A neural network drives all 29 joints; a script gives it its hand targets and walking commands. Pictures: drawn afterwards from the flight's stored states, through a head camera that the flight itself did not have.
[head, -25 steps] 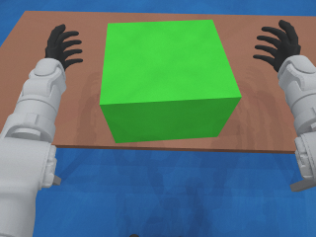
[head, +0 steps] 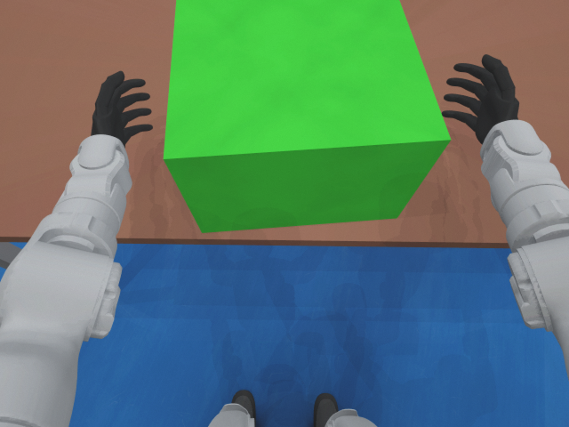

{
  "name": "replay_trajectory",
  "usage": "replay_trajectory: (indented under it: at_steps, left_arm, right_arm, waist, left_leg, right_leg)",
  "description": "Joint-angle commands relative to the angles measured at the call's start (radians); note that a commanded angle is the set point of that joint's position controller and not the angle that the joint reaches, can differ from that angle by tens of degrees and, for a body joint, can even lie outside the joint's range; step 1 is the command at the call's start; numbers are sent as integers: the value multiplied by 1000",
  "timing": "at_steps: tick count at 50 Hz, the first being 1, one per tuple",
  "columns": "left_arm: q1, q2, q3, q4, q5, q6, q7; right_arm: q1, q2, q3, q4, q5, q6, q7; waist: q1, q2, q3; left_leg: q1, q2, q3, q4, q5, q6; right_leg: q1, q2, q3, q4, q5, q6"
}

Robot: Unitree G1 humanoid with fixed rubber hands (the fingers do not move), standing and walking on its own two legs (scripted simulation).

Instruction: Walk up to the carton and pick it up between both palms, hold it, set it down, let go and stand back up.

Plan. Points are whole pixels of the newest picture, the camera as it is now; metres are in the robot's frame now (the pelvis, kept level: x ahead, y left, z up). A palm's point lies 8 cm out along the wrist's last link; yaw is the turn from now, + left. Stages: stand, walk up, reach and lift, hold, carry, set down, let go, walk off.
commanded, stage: reach and lift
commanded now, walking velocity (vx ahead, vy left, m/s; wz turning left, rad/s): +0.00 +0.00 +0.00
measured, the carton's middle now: (293, 110) +0.55 +0.02 +0.04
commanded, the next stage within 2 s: none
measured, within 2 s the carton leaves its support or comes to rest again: neither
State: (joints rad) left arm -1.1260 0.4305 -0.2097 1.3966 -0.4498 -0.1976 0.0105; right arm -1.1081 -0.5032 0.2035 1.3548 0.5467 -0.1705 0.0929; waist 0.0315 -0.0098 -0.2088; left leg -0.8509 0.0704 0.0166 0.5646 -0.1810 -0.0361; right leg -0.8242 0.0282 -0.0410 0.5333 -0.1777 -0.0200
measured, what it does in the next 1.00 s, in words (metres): stands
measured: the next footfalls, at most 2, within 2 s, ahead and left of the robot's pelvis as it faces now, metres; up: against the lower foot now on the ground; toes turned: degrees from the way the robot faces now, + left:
none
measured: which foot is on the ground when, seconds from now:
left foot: down 0.00-1.00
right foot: down 0.00-1.00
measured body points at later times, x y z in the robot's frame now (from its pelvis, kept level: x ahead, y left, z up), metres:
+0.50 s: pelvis +0.01 +0.00 -0.01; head +0.14 +0.01 +0.43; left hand +0.50 +0.24 +0.07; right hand +0.52 -0.23 +0.09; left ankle +0.02 +0.14 -0.72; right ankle +0.02 -0.10 -0.72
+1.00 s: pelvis +0.00 +0.00 -0.01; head +0.12 +0.01 +0.43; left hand +0.49 +0.21 +0.07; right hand +0.51 -0.20 +0.09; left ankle +0.02 +0.14 -0.72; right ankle +0.02 -0.10 -0.72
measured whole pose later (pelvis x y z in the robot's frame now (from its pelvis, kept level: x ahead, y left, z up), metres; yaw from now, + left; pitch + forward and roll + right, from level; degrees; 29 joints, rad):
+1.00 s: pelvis +0.00 +0.00 -0.01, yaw -1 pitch +28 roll -1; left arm -1.20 0.29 -0.13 1.55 -0.36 -0.29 0.07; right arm -1.17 -0.37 0.13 1.46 0.42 -0.23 0.03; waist 0.03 -0.01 -0.26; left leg -0.90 0.07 0.03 0.61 -0.21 -0.03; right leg -0.88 0.03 -0.03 0.59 -0.20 -0.02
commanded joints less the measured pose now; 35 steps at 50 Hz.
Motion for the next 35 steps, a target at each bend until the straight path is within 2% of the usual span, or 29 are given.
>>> replay_trajectory:
  at_steps: [1,2,4,5,6,9,10,12,13,14,15,16,19,20,23,26,27,28,29,30,31,32,33,35]
  left_arm:
    - [-486,147,14,-107,-1,-80,5]
    - [-459,136,4,-58,-6,-78,1]
    - [-449,113,-11,-36,-1,-74,-6]
    - [-441,120,10,-8,9,-73,-10]
    - [-446,117,17,-42,18,-81,-8]
    - [-450,118,63,-126,51,-103,14]
    - [-439,124,68,-92,65,-98,14]
    - [-424,138,86,-67,62,-96,9]
    - [-413,136,95,-71,67,-95,6]
    - [-415,137,99,-63,66,-97,4]
    - [-416,137,89,-42,56,-95,0]
    - [-395,113,84,-4,62,-96,-2]
    - [-423,92,53,-23,43,-112,-6]
    - [-409,76,51,-17,51,-113,-4]
    - [-442,70,65,-70,60,-120,-3]
    - [-447,27,37,-46,52,-119,-9]
    - [-426,6,35,-55,63,-121,-7]
    - [-445,17,53,-78,75,-123,0]
    - [-448,13,65,-90,86,-123,5]
    - [-445,1,73,-101,100,-125,11]
    - [-440,-4,81,-70,112,-119,13]
    - [-424,-20,98,-68,126,-114,13]
    - [-429,-24,86,-50,129,-112,13]
    - [-428,-11,101,-49,140,-121,16]
  right_arm:
    - [-425,-217,-48,-86,-18,-52,1]
    - [-418,-212,-33,-75,-10,-55,-2]
    - [-408,-212,-37,-37,-28,-58,-10]
    - [-420,-205,-39,-50,-36,-62,-14]
    - [-412,-214,-55,-66,-50,-76,-19]
    - [-413,-199,-67,-160,-45,-111,-35]
    - [-420,-202,-62,-165,-48,-110,-41]
    - [-422,-173,-28,-144,-14,-102,-39]
    - [-422,-170,-17,-155,-14,-99,-39]
    - [-423,-172,-13,-134,-15,-99,-41]
    - [-423,-170,-14,-115,-12,-96,-46]
    - [-412,-148,10,-105,-3,-90,-46]
    - [-402,-111,27,-85,31,-85,-37]
    - [-389,-112,36,-67,31,-88,-33]
    - [-397,-116,-6,-92,-10,-93,-36]
    - [-398,-102,-22,-38,-13,-82,-33]
    - [-384,-94,-24,-28,-16,-88,-35]
    - [-400,-95,-42,-41,-29,-99,-36]
    - [-407,-96,-50,-67,-49,-104,-40]
    - [-401,-102,-70,-70,-64,-112,-42]
    - [-401,-100,-75,-22,-70,-111,-45]
    - [-414,-95,-82,-43,-79,-115,-47]
    - [-411,-90,-84,-16,-90,-112,-52]
    - [-403,-80,-93,-26,-102,-120,-64]
  waist:
    - [-17,9,-898]
    - [-11,3,-891]
    - [-30,6,-861]
    - [-16,-16,-853]
    - [-29,-23,-895]
    - [0,19,-1028]
    - [-6,-14,-1005]
    - [21,-53,-951]
    - [18,-77,-935]
    - [23,-72,-902]
    - [8,-83,-873]
    - [20,-98,-835]
    - [20,-44,-819]
    - [19,-24,-813]
    - [-2,-32,-856]
    - [-20,22,-793]
    - [-16,48,-793]
    - [-6,55,-841]
    - [-13,40,-871]
    - [-16,52,-895]
    - [-23,60,-864]
    - [-8,56,-862]
    - [-26,43,-852]
    - [-21,34,-839]
  left_leg:
    - [435,-48,31,54,276,-10]
    - [422,-44,30,57,274,-8]
    - [408,-42,33,68,276,-16]
    - [380,-45,37,70,263,-4]
    - [373,-47,37,75,309,-11]
    - [399,-53,42,104,415,-29]
    - [366,-55,47,108,427,-26]
    - [282,-63,60,81,367,-11]
    - [248,-66,58,74,339,-3]
    - [236,-68,48,60,333,-3]
    - [202,-68,54,66,300,3]
    - [179,-64,54,57,289,12]
    - [252,-55,39,54,296,8]
    - [281,-55,37,74,341,-3]
    - [341,-51,38,80,361,-11]
    - [396,-48,25,82,367,-22]
    - [421,-42,23,95,413,-30]
    - [435,-43,23,103,435,-40]
    - [441,-47,26,108,443,-40]
    - [446,-47,22,103,447,-46]
    - [453,-46,24,102,456,-46]
    - [458,-42,29,106,460,-47]
    - [463,-42,31,96,447,-44]
    - [426,-47,35,89,406,-40]
  right_leg:
    - [216,19,-52,27,295,77]
    - [231,18,-53,31,293,76]
    - [230,22,-52,37,289,72]
    - [245,22,-53,42,289,82]
    - [271,25,-52,54,334,86]
    - [333,29,-43,76,458,83]
    - [368,30,-37,82,493,89]
    - [442,21,-14,94,513,99]
    - [459,15,-10,98,517,104]
    - [481,18,-14,105,525,102]
    - [481,11,1,105,491,104]
    - [481,6,6,104,485,108]
    - [408,5,-1,91,433,95]
    - [378,8,-2,93,437,91]
    - [328,18,-21,82,437,91]
    - [247,12,-25,57,386,74]
    - [237,12,-24,58,418,69]
    - [233,16,-30,64,432,66]
    - [246,19,-27,60,460,73]
    - [247,20,-38,63,458,72]
    - [244,21,-34,57,459,67]
    - [252,22,-32,53,461,69]
    - [259,21,-36,44,445,71]
    - [292,15,-28,49,449,75]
